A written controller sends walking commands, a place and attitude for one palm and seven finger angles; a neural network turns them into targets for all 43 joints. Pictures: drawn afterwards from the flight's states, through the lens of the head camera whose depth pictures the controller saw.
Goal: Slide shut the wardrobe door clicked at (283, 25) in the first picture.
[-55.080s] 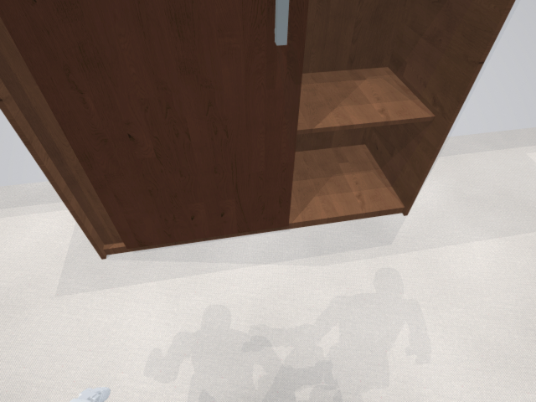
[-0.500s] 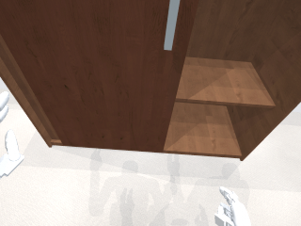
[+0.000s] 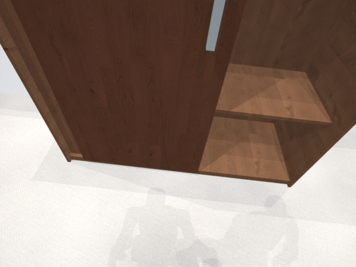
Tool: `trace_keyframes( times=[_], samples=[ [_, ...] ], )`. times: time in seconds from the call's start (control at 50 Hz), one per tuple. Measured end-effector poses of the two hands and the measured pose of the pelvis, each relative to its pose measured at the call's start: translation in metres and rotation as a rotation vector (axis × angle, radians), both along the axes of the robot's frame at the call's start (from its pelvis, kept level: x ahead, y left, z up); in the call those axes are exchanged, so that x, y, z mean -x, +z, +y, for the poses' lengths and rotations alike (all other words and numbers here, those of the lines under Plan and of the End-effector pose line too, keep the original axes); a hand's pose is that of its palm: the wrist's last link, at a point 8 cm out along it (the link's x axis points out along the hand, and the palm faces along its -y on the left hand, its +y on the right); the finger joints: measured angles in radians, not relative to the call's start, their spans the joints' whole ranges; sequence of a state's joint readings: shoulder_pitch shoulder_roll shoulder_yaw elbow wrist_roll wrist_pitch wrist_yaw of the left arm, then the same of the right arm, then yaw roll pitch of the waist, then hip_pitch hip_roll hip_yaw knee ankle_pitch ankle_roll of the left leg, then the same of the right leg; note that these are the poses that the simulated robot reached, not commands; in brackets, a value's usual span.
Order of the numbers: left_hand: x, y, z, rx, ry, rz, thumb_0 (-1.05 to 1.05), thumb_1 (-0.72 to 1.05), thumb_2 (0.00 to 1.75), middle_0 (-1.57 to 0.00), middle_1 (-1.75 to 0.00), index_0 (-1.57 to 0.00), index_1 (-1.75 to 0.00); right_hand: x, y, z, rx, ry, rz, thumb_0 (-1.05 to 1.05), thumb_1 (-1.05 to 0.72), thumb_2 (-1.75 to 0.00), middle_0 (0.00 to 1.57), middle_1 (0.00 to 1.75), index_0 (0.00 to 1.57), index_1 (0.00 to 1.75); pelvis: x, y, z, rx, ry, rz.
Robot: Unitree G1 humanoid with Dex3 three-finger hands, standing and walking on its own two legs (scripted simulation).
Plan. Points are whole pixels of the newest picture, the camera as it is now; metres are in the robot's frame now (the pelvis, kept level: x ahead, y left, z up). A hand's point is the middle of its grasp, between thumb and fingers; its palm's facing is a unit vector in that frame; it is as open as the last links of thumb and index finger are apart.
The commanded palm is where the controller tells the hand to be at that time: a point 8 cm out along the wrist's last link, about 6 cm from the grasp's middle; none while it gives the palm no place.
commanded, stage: let the arm hang, fingers relaxed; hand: left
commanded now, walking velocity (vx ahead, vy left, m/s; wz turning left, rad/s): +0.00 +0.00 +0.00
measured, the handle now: (216, 9) +0.74 -0.05 +0.25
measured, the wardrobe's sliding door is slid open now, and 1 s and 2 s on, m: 0.60 0.60 0.60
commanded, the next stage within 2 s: look to check the result in 0.66 s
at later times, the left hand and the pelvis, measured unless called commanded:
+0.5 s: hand out of the picture -0.01 +0.16 -0.17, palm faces -0.02 -0.99 -0.17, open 7.4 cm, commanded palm none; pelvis +0.00 +0.00 +0.00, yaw -2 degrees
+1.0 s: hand out of the picture -0.01 +0.17 -0.17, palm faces -0.02 -0.98 -0.19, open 7.4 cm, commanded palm none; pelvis +0.01 +0.00 +0.01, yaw -2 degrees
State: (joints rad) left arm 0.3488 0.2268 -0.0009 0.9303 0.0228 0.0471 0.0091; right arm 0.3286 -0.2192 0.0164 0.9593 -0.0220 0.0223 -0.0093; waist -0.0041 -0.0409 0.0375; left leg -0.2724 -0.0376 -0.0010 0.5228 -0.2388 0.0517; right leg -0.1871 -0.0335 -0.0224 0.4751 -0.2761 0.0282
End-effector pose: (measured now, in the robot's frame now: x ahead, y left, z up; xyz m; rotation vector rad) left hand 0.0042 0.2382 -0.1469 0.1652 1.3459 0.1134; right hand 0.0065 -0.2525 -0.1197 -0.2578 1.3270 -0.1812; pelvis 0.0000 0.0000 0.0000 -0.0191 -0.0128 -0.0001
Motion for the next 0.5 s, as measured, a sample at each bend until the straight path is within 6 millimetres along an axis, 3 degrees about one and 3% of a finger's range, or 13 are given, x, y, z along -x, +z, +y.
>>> trace_keyframes(
  times=[0.1, 0.2, 0.3, 0.5],
  samples=[
    [0.036, 0.009, 0.013, -0.043, 0.011, 0.101, 0.0, 0.94, 0.9, -0.2, -0.3, -0.21, -0.3, 0.023, -0.009, 0.013, -0.041, -0.039, 0.043, 0.0, -0.9, -0.9, 0.2, 0.3, 0.2, 0.3, 0.004, 0.003, 0.004, -0.002, -0.007, -0.005],
    [0.051, 0.016, 0.015, -0.067, 0.017, 0.139, 0.01, 0.92, 0.9, -0.2, -0.3, -0.2, -0.3, 0.031, -0.018, 0.026, -0.088, -0.061, 0.049, 0.0, -0.9, -0.9, 0.2, 0.3, 0.2, 0.3, 0.006, 0.004, 0.006, -0.007, -0.017, -0.008],
    [0.048, 0.016, 0.007, -0.06, 0.016, 0.128, 0.01, 0.91, 0.9, -0.2, -0.3, -0.2, -0.3, 0.032, -0.023, 0.035, -0.118, -0.076, 0.041, 0.0, -0.9, -0.9, 0.2, 0.3, 0.2, 0.3, 0.006, 0.005, 0.005, -0.013, -0.024, -0.012],
    [0.021, 0.006, -0.026, 0.013, 0.002, 0.06, 0.01, 0.9, 0.9, -0.2, -0.3, -0.2, -0.3, 0.031, -0.022, 0.036, -0.117, -0.101, 0.034, 0.0, -0.9, -0.9, 0.2, 0.3, 0.2, 0.3, 0.004, 0.005, 0.001, -0.016, -0.03, -0.017]
  ],
)
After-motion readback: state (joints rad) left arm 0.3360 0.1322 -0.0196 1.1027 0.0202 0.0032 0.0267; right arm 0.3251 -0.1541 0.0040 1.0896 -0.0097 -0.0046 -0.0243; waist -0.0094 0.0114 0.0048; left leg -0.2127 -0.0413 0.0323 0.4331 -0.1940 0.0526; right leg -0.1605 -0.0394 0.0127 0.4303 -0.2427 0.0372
